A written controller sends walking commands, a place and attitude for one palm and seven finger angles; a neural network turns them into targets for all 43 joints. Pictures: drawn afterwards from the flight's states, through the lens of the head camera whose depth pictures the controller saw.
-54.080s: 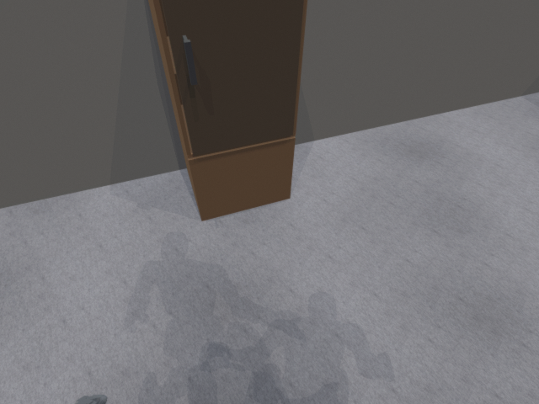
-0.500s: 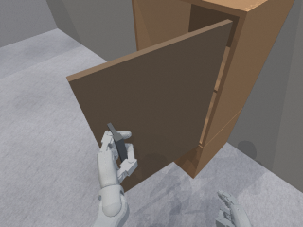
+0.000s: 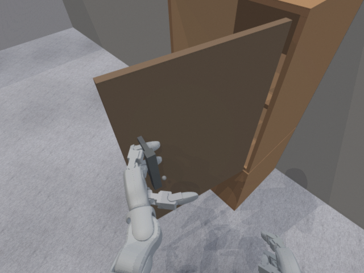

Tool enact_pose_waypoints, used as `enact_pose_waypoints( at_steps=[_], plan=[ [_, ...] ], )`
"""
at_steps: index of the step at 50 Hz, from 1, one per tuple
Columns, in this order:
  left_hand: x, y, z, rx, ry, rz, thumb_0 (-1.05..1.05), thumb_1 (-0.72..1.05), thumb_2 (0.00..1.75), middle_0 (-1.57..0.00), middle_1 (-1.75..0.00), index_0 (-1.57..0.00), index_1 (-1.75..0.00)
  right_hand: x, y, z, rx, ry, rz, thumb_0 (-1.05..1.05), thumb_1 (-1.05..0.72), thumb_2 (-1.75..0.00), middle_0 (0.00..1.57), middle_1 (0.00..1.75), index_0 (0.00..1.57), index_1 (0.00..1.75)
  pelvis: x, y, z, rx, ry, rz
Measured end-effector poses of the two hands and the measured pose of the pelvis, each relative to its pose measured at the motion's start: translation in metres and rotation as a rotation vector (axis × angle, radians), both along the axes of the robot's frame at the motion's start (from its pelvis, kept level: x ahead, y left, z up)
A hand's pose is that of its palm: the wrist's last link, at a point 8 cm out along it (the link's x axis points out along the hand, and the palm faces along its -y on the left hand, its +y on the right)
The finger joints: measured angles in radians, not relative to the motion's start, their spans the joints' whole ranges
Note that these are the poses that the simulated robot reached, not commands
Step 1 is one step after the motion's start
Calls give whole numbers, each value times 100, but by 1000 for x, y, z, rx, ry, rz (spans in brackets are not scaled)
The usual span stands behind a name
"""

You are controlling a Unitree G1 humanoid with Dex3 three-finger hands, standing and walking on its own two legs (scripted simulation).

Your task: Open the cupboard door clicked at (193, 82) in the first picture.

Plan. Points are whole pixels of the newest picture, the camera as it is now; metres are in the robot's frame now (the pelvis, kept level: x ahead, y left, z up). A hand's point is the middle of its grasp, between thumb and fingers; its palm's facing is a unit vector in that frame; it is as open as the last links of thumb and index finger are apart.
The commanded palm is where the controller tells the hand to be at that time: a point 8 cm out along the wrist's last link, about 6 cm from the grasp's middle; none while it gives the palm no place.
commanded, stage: open thumb and fingers to let go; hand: left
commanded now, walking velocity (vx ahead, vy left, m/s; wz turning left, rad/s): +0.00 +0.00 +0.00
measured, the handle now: (149, 163) +0.33 +0.10 +0.07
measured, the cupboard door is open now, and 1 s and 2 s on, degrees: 78 80 80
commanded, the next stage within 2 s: slide the hand sideways off the handle in 0.24 s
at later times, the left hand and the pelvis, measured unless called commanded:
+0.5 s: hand (161, 193) +0.26 +0.06 +0.07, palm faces -0.12 -0.99 -0.07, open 15.8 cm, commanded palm +0.25 +0.10 +0.07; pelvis -0.01 +0.01 +0.00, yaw +0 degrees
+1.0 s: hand (145, 209) +0.23 +0.09 +0.07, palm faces -0.11 -0.99 -0.01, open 16.3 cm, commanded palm +0.20 +0.14 +0.07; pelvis +0.01 +0.02 -0.01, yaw -1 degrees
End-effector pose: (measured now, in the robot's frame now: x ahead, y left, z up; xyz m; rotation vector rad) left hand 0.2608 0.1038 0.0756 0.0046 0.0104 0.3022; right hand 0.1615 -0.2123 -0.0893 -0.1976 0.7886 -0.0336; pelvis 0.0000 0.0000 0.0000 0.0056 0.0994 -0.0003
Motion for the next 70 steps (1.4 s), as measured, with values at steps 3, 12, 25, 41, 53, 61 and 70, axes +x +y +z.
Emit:
enact_pose_waypoints(
  at_steps=[3, 12, 25, 41, 53, 61, 70],
  plan=[
    [2, 0, 0, 3, 1, -5, 0, -43, 33, -28, -106, -30, -106, -2, 4, -1, 5, 4, -1, 2, -91, -90, 20, 30, 20, 30, -1, 3, 0, -2, 0, -2],
    [0, -2, 1, 4, 9, -43, -1, -49, 30, -31, -74, -30, -77, -3, 12, 0, 23, 0, 0, 2, -91, -90, 20, 30, 20, 30, -2, 8, -1, -5, -4, -9],
    [-10, 13, -1, 72, -22, -422, -1, -50, 30, -28, -45, -20, -48, -6, 10, 3, 7, -36, 8, 2, -91, -90, 20, 30, 20, 30, -5, 12, -3, -5, -9, 1],
    [-25, 15, -1, -17, -4, -453, -1, -50, 30, -16, -33, -17, -32, -5, 15, 13, 26, -104, -20, 2, -91, -90, 20, 30, 20, 30, 4, 19, -5, 1, 7, -30],
    [-52, 44, -2, 0, 11, -405, -1, -50, 30, -16, -31, -16, -31, 13, 12, 11, 15, -141, 3, 2, -91, -90, 20, 30, 20, 30, 11, 16, -11, -6, 30, -16],
    [-64, 57, -3, 10, 22, -403, -1, -50, 30, -15, -30, -16, -31, 18, 7, 10, 9, -169, -1, 2, -91, -90, 20, 30, 20, 30, 12, 12, -15, -8, 42, -11],
    [-81, 72, -3, 20, 28, -395, -1, -50, 30, -15, -30, -16, -31, 15, 0, 9, -2, -186, -19, 2, -91, -90, 20, 30, 20, 30, 10, 9, -20, -12, 45, -9]
  ],
)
